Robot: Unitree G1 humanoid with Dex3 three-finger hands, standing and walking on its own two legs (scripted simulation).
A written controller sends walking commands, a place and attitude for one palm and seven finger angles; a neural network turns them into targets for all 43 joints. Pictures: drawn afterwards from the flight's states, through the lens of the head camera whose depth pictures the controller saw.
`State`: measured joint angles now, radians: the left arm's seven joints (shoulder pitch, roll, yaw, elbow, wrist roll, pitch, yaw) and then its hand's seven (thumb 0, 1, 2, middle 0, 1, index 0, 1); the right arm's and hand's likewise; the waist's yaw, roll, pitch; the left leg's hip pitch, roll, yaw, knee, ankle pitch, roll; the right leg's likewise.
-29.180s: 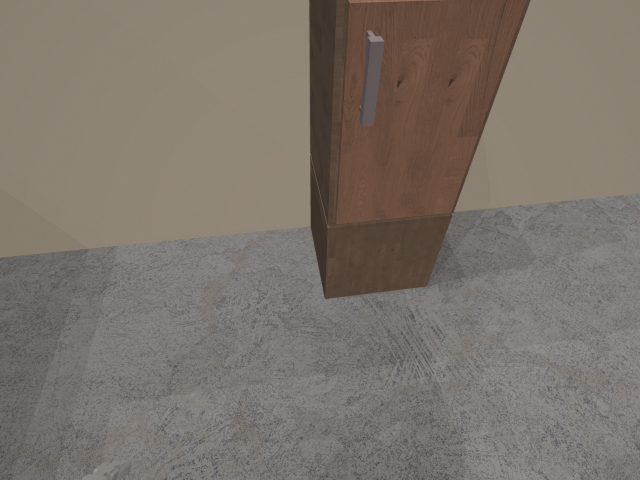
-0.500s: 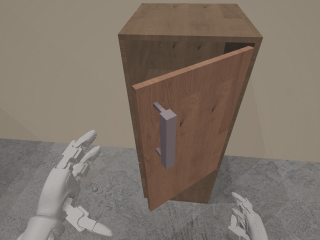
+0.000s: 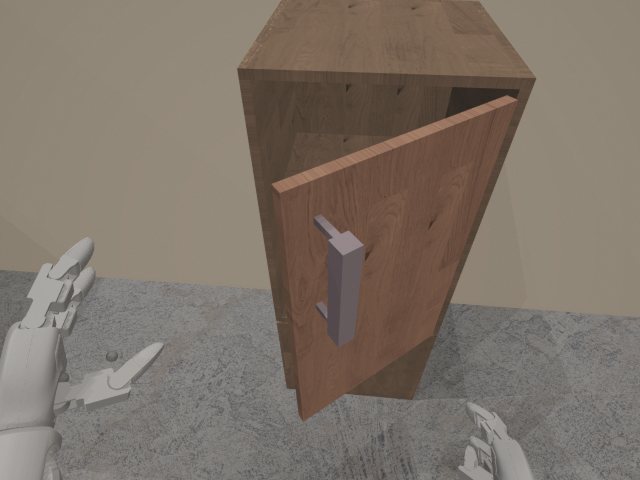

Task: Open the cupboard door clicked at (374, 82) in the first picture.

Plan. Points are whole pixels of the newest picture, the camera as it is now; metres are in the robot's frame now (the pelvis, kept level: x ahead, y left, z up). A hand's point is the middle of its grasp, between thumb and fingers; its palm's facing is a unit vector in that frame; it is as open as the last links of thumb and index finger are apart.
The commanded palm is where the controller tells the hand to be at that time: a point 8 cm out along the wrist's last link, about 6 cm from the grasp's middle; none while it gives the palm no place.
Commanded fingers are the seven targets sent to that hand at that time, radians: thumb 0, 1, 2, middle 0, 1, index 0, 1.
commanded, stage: draw the hand back to the body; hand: left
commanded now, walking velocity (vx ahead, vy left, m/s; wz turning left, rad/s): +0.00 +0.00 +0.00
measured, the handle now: (332, 283) +0.32 +0.03 +0.11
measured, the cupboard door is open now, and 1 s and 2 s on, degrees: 39 39 39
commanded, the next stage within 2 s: step back with the hand held close in 0.60 s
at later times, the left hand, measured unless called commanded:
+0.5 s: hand (93, 345) +0.19 +0.24 +0.15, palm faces +0.44 -0.81 -0.38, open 7.6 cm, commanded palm +0.14 +0.28 +0.17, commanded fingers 0.00 0.90 0.90 -0.20 -0.30 -0.20 -0.30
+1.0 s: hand (105, 350) +0.19 +0.24 +0.14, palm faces +0.32 -0.81 -0.49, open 7.4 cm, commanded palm +0.13 +0.29 +0.18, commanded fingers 0.00 0.90 0.90 -0.20 -0.30 -0.20 -0.30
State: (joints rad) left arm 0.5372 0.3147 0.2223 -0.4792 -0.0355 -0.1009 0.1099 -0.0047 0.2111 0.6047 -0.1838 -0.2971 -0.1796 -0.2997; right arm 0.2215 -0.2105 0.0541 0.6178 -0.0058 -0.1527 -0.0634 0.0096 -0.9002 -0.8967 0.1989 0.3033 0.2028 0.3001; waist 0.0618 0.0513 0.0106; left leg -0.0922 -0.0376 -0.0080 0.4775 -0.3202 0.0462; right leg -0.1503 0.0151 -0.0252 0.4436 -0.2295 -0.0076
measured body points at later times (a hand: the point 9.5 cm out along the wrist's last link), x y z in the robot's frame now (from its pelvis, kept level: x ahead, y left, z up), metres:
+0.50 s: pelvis +0.00 -0.01 +0.00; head -0.02 -0.03 +0.45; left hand +0.16 +0.28 +0.18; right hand +0.19 -0.23 -0.08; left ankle -0.04 +0.09 -0.74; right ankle +0.01 -0.12 -0.74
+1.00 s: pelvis -0.02 -0.01 +0.00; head +0.00 -0.02 +0.45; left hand +0.17 +0.28 +0.17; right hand +0.15 -0.26 -0.08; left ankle -0.04 +0.08 -0.74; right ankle +0.01 -0.12 -0.74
